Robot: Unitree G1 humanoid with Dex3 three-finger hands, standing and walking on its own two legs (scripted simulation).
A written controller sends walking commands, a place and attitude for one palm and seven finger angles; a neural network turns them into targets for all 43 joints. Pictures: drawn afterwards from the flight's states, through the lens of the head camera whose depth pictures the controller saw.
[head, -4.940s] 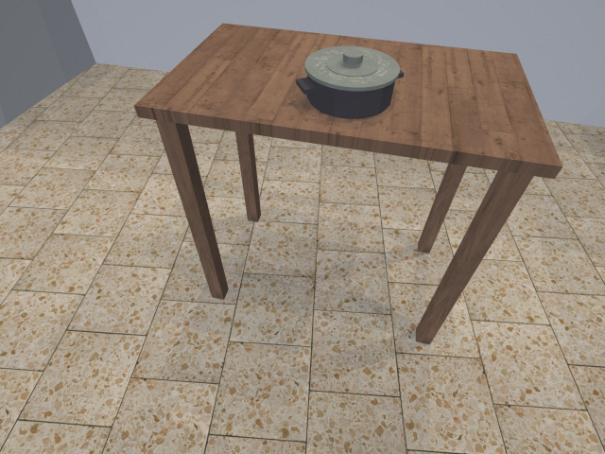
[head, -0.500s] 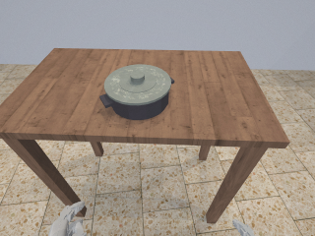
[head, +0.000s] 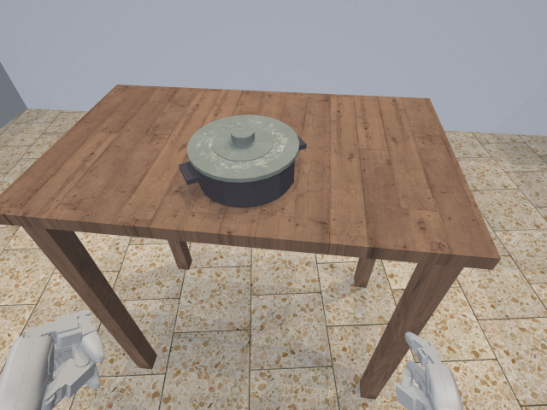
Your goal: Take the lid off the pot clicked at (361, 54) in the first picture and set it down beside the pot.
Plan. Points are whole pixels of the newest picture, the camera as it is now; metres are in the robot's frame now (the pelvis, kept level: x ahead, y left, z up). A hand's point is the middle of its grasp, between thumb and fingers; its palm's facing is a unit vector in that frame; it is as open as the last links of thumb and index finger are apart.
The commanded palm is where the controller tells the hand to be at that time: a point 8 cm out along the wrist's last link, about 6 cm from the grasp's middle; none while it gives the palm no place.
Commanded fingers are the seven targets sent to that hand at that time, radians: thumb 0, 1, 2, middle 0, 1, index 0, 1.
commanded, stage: raise the hand higher, near the body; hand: left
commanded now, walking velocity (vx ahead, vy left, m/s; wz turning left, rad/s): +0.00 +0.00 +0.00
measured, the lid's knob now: (242, 134) +0.53 +0.13 +0.15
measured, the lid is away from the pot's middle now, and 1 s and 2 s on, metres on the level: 0.00 0.00 0.00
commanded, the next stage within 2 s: reach forward and open the fingers in 0.80 s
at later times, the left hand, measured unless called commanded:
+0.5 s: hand (74, 308) +0.17 +0.25 +0.15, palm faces +0.34 -0.83 -0.44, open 3.1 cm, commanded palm +0.11 +0.28 +0.18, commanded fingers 0.00 0.90 0.90 -1.30 -1.50 -1.30 -1.50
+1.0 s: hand (52, 266) +0.19 +0.25 +0.20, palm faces +0.43 -0.61 -0.67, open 3.0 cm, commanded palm +0.14 +0.28 +0.23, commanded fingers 0.00 0.74 1.03 -1.26 -1.29 -1.26 -1.29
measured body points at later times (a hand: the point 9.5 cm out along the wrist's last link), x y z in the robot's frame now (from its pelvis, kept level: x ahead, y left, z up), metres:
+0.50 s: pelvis +0.01 +0.01 +0.00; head -0.01 -0.01 +0.45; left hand +0.15 +0.29 +0.17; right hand +0.22 -0.21 -0.06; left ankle +0.04 +0.13 -0.74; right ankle -0.06 -0.09 -0.74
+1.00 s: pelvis -0.01 +0.02 +0.00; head -0.02 +0.00 +0.45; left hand +0.16 +0.28 +0.24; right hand +0.19 -0.19 -0.08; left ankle +0.04 +0.13 -0.74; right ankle -0.06 -0.09 -0.74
